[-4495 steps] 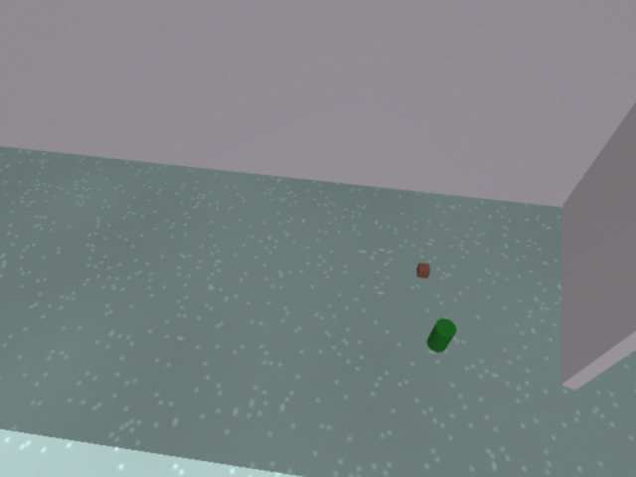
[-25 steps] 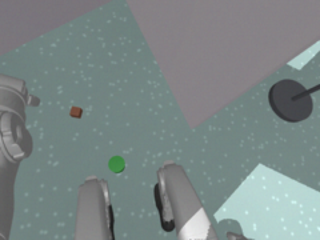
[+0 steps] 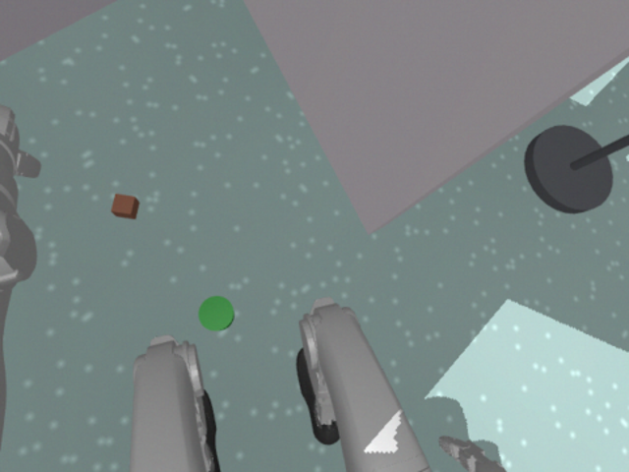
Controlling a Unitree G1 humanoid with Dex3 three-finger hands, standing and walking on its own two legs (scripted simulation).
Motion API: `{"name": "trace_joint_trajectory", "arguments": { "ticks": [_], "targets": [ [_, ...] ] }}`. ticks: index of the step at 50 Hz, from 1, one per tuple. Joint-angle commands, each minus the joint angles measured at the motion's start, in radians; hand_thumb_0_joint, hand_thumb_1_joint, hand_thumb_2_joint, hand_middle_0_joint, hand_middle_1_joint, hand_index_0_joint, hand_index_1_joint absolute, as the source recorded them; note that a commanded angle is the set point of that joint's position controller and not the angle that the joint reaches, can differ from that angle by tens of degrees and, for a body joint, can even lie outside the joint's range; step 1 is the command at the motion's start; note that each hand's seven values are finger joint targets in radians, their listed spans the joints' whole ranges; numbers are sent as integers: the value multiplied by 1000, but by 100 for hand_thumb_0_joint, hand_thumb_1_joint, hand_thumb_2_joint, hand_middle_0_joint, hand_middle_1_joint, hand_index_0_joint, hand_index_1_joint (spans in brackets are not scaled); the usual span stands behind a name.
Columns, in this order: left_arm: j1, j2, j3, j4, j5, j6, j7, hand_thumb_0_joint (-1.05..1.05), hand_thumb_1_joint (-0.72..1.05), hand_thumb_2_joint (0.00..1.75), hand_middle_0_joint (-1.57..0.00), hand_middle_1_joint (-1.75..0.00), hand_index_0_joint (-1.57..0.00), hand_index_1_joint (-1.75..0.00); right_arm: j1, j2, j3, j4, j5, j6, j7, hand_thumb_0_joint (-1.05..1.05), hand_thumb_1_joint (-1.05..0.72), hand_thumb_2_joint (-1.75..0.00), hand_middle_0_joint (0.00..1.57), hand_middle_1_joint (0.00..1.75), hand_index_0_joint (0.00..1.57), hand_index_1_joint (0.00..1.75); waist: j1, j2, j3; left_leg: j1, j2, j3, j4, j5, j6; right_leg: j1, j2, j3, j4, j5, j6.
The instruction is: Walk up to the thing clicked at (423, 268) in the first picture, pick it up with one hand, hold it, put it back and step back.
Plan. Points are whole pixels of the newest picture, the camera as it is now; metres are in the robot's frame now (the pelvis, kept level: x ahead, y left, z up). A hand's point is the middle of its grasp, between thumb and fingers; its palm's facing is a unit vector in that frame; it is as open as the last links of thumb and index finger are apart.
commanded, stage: go down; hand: left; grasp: from above
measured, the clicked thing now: (125, 206) +0.59 +0.24 -0.49
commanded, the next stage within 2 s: approach in 1.26 s
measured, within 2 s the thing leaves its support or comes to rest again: neither
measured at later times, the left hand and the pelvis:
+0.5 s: hand out of the picture +0.53 +0.28 -0.05, palm faces -0.05 -0.44 -0.90, open 14.4 cm; pelvis -0.01 +0.00 -0.01, yaw +0 degrees
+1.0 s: hand out of the picture +0.53 +0.27 -0.05, palm faces -0.09 -0.41 -0.91, open 14.2 cm; pelvis +0.00 -0.01 -0.01, yaw +0 degrees
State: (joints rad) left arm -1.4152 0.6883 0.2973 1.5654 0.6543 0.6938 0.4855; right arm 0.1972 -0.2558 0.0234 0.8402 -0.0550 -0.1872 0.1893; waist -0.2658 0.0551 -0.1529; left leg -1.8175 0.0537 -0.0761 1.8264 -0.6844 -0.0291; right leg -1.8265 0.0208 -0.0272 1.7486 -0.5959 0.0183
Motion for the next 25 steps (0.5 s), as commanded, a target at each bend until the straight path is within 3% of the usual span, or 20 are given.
{"name": "trace_joint_trajectory", "arguments": {
  "ticks": [1,7,11,15,20,25],
  "targets": [
    [-482,237,-46,-175,60,5,33,0,-61,103,-8,-101,-3,-106,239,-229,-66,12,12,-9,-3,0,-91,-90,20,30,20,30,-17,283,-749,488,-11,57,-194,366,20,441,21,-39,-172,334,-48],
    [-515,232,-75,-154,86,16,4,0,-61,103,-7,-102,-2,-107,247,-214,-49,46,14,-17,-1,0,-91,-90,20,30,20,30,-46,248,-704,422,-13,56,-197,272,28,413,23,-41,-183,252,-40],
    [-493,210,-88,-75,94,28,-5,0,-61,103,-7,-102,-3,-107,246,-219,-44,55,14,-27,-2,0,-91,-90,20,30,20,30,-53,220,-658,388,-12,53,-193,240,30,387,23,-43,-182,217,-37],
    [-508,234,-91,-46,109,29,5,0,-61,104,-7,-103,-3,-107,238,-220,-37,63,12,-33,-7,0,-91,-90,20,30,20,30,-51,196,-642,320,-20,70,-184,198,40,400,26,-28,-204,185,-29],
    [-520,248,-85,-49,119,30,21,0,-61,102,-7,-105,-4,-108,249,-221,-32,51,9,-32,-4,0,-91,-90,20,30,20,30,-59,201,-692,334,-20,78,-165,265,40,445,25,-25,-174,271,-28],
    [-543,271,-70,-33,136,35,47,0,-61,103,-8,-104,-4,-109,239,-249,-47,47,10,-31,-5,0,-92,-91,20,30,20,30,-53,267,-680,394,-7,59,-180,240,28,372,30,-38,-171,226,-37]
  ]
}}
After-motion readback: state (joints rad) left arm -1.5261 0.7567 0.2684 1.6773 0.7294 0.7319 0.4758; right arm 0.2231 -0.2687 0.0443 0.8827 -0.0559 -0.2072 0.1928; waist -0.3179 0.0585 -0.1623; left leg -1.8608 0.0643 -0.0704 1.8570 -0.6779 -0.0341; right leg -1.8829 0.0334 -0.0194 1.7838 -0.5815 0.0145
